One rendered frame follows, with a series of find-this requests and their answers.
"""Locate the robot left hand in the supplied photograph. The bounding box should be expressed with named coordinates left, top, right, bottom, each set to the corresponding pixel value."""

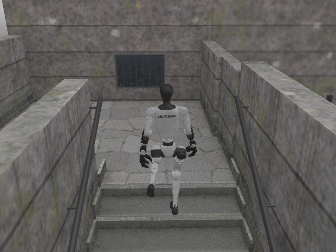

left=139, top=154, right=152, bottom=168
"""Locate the robot right foot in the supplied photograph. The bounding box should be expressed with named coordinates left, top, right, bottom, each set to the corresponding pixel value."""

left=170, top=201, right=178, bottom=215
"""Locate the left robot upper arm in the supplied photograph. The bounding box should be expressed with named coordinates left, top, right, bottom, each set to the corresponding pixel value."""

left=143, top=107, right=156, bottom=137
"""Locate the right robot upper arm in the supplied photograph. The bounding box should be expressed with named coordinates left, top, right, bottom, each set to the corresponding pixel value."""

left=178, top=106, right=192, bottom=135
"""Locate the right robot thigh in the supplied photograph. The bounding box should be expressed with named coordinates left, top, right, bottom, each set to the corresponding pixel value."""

left=171, top=146, right=186, bottom=181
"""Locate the robot right hand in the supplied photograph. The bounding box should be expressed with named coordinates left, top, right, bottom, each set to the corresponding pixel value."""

left=186, top=146, right=197, bottom=157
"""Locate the robot left forearm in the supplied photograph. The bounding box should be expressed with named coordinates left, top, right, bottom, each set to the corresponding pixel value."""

left=140, top=130, right=149, bottom=155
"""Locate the robot right forearm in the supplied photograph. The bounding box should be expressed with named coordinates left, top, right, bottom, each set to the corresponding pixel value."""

left=186, top=128, right=196, bottom=148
